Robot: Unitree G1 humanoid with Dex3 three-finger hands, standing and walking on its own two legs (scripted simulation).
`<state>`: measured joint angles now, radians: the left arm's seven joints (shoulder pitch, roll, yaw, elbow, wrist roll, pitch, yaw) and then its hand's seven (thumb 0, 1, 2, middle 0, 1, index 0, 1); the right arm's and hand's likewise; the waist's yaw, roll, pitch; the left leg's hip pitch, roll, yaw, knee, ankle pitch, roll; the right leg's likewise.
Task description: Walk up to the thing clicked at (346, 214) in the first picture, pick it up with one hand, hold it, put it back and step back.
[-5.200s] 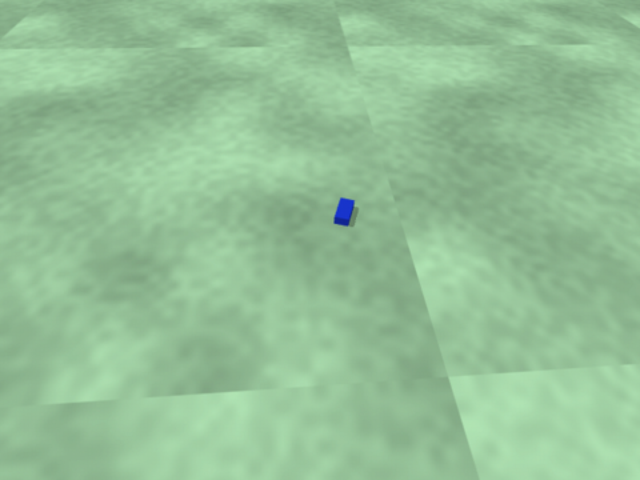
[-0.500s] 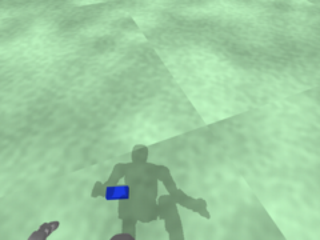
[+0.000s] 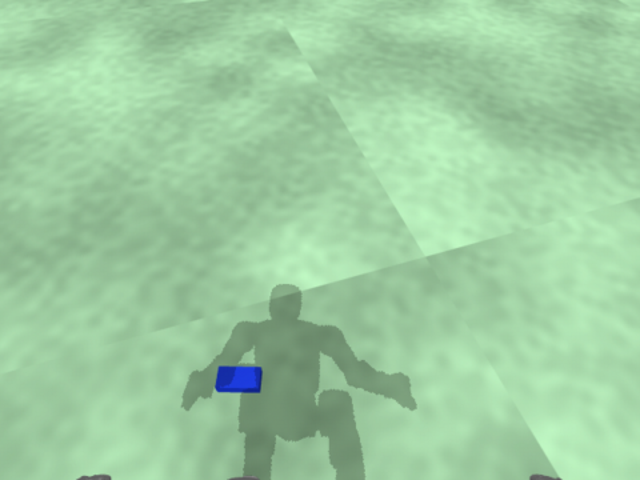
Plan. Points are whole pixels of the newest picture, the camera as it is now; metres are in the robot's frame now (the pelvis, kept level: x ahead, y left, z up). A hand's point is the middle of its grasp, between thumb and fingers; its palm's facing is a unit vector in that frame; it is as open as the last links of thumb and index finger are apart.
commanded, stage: walk up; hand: left
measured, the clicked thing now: (239, 379) +0.48 +0.24 -0.74
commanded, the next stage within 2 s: stand in 0.70 s
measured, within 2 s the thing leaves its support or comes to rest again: neither
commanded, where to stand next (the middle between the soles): +0.09 +0.00 m, yaw +2 degrees
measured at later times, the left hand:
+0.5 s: hand out of the picture +0.10 +0.26 -0.14, palm faces +0.01 -0.94 -0.34, open 7.4 cm
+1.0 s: hand out of the picture +0.10 +0.25 -0.14, palm faces +0.00 -0.94 -0.33, open 7.4 cm
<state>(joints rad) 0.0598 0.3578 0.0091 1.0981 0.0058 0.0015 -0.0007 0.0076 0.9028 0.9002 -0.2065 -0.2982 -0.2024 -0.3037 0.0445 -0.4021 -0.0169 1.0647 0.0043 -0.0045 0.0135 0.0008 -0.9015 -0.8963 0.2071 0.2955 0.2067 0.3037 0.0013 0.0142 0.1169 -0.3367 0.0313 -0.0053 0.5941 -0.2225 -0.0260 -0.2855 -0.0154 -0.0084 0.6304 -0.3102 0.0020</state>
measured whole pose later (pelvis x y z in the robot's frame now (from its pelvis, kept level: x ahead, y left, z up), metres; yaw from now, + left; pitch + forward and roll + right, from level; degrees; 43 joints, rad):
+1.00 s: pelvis +0.03 +0.00 +0.02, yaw +1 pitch -2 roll +0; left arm 0.10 0.33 0.01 1.16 0.01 -0.02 -0.01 0.01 0.90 0.90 -0.21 -0.30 -0.20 -0.30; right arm 0.07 -0.35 0.00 1.14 -0.01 -0.01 0.01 0.00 -0.90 -0.90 0.21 0.30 0.21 0.30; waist 0.00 0.02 0.05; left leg -0.18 0.03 -0.02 0.36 -0.14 -0.03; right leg -0.11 -0.01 -0.03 0.36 -0.21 0.01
